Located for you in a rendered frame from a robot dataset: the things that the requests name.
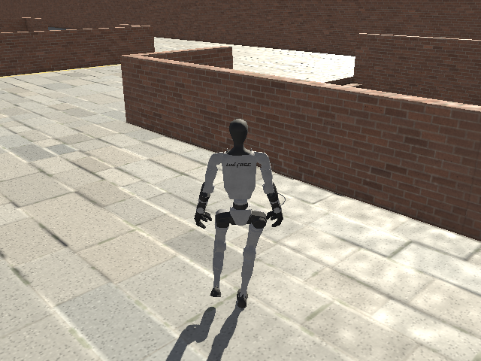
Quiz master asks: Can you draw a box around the right robot forearm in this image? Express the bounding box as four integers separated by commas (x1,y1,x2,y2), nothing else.
267,182,282,214

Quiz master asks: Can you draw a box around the robot left hand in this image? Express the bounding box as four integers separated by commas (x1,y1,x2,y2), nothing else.
194,211,212,229

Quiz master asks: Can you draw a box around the robot left upper arm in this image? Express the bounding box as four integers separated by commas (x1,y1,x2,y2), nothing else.
202,152,223,194

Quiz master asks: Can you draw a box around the robot left thigh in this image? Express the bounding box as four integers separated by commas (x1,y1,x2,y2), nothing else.
215,209,231,252

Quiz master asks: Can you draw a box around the left robot forearm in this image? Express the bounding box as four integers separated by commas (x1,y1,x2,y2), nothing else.
196,182,210,214

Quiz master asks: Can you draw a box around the left robot shin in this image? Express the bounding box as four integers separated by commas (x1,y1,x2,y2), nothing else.
213,240,224,288

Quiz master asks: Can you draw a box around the robot right upper arm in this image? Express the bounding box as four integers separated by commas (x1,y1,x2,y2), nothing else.
255,151,275,194

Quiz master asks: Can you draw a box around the robot right hand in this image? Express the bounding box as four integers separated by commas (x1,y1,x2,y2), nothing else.
266,210,283,227

